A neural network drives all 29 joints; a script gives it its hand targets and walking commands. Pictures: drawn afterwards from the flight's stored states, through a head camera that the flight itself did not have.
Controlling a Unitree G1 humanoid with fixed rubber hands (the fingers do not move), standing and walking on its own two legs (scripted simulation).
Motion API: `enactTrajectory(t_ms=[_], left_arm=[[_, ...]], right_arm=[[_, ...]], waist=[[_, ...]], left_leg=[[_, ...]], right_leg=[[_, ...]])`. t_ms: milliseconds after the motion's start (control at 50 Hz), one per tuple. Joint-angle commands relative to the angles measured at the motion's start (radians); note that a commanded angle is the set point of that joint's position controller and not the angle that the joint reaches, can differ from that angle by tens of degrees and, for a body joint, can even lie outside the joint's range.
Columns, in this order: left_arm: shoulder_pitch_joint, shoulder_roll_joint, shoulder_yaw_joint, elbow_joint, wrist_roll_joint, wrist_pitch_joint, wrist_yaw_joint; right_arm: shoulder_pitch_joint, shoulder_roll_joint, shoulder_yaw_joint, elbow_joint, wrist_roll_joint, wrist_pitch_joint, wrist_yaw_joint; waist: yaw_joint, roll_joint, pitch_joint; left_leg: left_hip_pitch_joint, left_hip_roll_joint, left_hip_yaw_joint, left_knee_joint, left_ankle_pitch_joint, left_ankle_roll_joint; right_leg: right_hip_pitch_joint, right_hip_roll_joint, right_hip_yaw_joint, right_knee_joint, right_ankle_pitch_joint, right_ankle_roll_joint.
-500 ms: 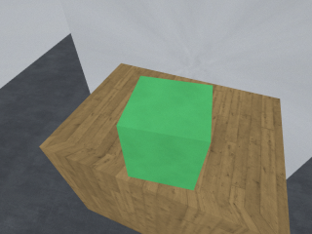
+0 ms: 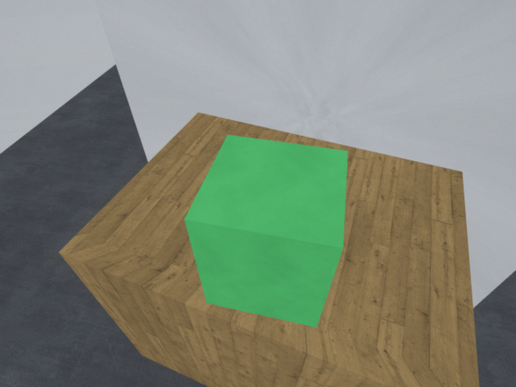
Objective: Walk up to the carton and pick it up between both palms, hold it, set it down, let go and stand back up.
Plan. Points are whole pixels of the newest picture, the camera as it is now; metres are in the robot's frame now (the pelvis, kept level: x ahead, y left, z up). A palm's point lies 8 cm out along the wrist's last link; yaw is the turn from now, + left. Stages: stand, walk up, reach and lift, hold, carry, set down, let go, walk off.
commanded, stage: walk up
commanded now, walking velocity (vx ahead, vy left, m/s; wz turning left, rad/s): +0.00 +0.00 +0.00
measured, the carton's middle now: (272, 232) +0.40 -0.02 +0.02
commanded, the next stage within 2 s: none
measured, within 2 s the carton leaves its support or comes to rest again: neither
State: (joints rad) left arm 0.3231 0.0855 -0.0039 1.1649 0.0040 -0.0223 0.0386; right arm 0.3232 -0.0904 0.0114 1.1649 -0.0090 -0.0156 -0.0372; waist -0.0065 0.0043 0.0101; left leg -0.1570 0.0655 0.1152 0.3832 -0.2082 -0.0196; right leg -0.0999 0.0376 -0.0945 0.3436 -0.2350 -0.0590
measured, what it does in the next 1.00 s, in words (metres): stands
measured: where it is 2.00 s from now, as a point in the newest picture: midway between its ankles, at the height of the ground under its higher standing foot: outside the picture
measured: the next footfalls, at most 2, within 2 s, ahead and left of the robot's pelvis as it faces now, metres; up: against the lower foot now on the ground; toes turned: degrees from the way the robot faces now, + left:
right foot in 1.64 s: -0.04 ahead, -0.18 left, +0.00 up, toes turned -14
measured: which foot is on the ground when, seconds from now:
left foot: down 0.00-1.00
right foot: down 0.00-1.00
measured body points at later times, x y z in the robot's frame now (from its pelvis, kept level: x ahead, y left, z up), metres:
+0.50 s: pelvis +0.02 -0.01 +0.00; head +0.03 -0.01 +0.45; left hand -0.02 +0.18 -0.16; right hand -0.01 -0.21 -0.17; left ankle +0.00 +0.13 -0.75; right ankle -0.03 -0.08 -0.75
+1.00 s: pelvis +0.02 -0.02 +0.00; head +0.03 -0.02 +0.44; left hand -0.01 +0.18 -0.17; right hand -0.01 -0.22 -0.17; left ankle +0.00 +0.13 -0.75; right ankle -0.03 -0.08 -0.75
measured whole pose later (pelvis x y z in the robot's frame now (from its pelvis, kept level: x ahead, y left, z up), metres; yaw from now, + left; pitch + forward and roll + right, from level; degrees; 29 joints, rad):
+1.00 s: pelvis +0.02 -0.02 +0.00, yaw -1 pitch -1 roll +0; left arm 0.34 0.09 0.01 1.15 0.01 -0.02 0.05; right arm 0.31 -0.08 -0.01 1.15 -0.01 0.00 -0.05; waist 0.00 -0.01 0.03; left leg -0.13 0.10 0.12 0.42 -0.26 -0.06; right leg -0.08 0.07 -0.08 0.38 -0.29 -0.09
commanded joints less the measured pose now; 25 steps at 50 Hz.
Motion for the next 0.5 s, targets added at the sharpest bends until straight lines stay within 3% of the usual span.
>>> enactTrajectory(t_ms=[0,40,60,120,160,200,220,260,300,320,340,380,400,420,440,480], left_arm=[[0.100,0.069,0.012,-0.006,0.000,-0.004,0.002],[0.105,0.062,0.009,-0.006,0.003,-0.006,0.001],[0.113,0.050,0.004,-0.001,0.002,-0.009,0.002],[0.122,0.077,0.004,-0.002,0.001,-0.018,0.003],[0.103,0.076,0.009,-0.004,0.001,-0.019,0.007],[0.116,0.058,0.002,-0.002,0.002,-0.017,0.008],[0.114,0.075,0.007,-0.010,0.006,-0.017,0.007],[0.124,0.064,0.007,0.006,0.000,-0.012,0.008],[0.119,0.081,0.008,-0.008,0.002,-0.016,0.008],[0.127,0.081,0.010,-0.007,0.002,-0.015,0.008],[0.131,0.064,0.005,-0.006,0.001,-0.013,0.007],[0.139,0.074,0.008,0.002,0.003,-0.015,0.008],[0.144,0.075,0.005,0.002,-0.001,-0.016,0.008],[0.141,0.081,0.010,0.003,-0.006,-0.015,0.008],[0.126,0.068,0.007,0.003,0.003,-0.017,0.009],[0.122,0.063,0.004,-0.004,0.001,-0.018,0.010]], right_arm=[[0.077,-0.068,-0.007,-0.013,0.002,-0.006,-0.003],[0.079,-0.069,-0.008,-0.010,0.002,-0.009,-0.003],[0.077,-0.069,-0.007,-0.009,-0.002,-0.011,-0.004],[0.096,-0.051,-0.009,-0.004,0.008,-0.008,-0.005],[0.093,-0.057,-0.012,-0.002,0.002,-0.006,-0.004],[0.084,-0.053,-0.011,-0.002,0.004,-0.006,-0.005],[0.099,-0.051,-0.011,-0.001,0.000,-0.004,-0.006],[0.082,-0.063,-0.010,-0.008,-0.003,-0.001,-0.008],[0.103,-0.058,-0.014,0.001,0.002,-0.002,-0.007],[0.105,-0.063,-0.012,0.006,0.003,-0.001,-0.008],[0.089,-0.061,-0.015,0.005,0.000,-0.001,-0.008],[0.104,-0.048,-0.013,0.001,0.001,0.000,-0.011],[0.096,-0.059,-0.012,-0.006,0.004,-0.001,-0.009],[0.085,-0.039,-0.011,-0.011,0.005,-0.002,-0.010],[0.093,-0.054,-0.017,-0.004,0.004,-0.002,-0.010],[0.088,-0.063,-0.016,0.001,0.006,-0.004,-0.011]], waist=[[0.011,0.006,0.102],[0.008,-0.009,0.101],[0.009,0.020,0.096],[0.001,-0.036,0.068],[-0.012,-0.033,0.036],[0.005,-0.010,0.072],[-0.003,-0.010,0.067],[0.006,-0.022,0.099],[-0.003,0.014,0.081],[0.001,0.018,0.104],[0.012,0.015,0.100],[0.005,-0.017,0.090],[0.008,0.011,0.065],[0.005,-0.043,0.083],[0.000,0.010,0.059],[0.009,0.003,0.078]], left_leg=[[-0.042,0.068,-0.087,-0.078,0.068,0.024],[-0.026,0.068,-0.089,-0.061,0.082,0.033],[-0.010,0.071,-0.090,-0.053,0.113,0.034],[0.018,0.070,-0.088,-0.042,0.113,0.031],[0.018,0.076,-0.079,-0.040,0.107,0.027],[-0.006,0.075,-0.084,-0.041,0.116,0.033],[0.006,0.068,-0.074,-0.041,0.105,0.015],[-0.001,0.081,-0.085,-0.052,0.116,0.023],[-0.006,0.071,-0.069,-0.050,0.123,0.013],[-0.009,0.071,-0.069,-0.049,0.106,0.014],[-0.005,0.069,-0.077,-0.049,0.128,0.021],[0.025,0.073,-0.063,-0.045,0.131,0.010],[0.017,0.071,-0.073,-0.045,0.122,0.017],[0.031,0.078,-0.063,-0.038,0.108,0.012],[0.048,0.071,-0.061,-0.045,0.129,0.013],[0.030,0.070,-0.066,-0.039,0.175,0.013]], right_leg=[[-0.048,-0.140,0.130,-0.079,0.164,0.008],[-0.062,-0.149,0.130,-0.083,0.185,0.009],[-0.064,-0.151,0.135,-0.086,0.219,0.007],[-0.058,-0.150,0.133,-0.084,0.274,0.005],[-0.033,-0.148,0.115,-0.081,0.266,0.010],[-0.025,-0.153,0.127,-0.078,0.302,0.004],[-0.038,-0.155,0.130,-0.076,0.291,0.002],[-0.050,-0.140,0.117,-0.086,0.270,0.007],[-0.029,-0.153,0.133,-0.070,0.345,-0.004],[-0.035,-0.154,0.130,-0.077,0.319,0.000],[-0.033,-0.152,0.135,-0.071,0.356,0.001],[-0.038,-0.155,0.133,-0.074,0.349,-0.001],[-0.027,-0.147,0.136,-0.076,0.331,0.001],[-0.051,-0.139,0.132,-0.070,0.307,0.003],[-0.034,-0.146,0.139,-0.061,0.334,-0.003],[-0.021,-0.145,0.128,-0.060,0.415,-0.001]])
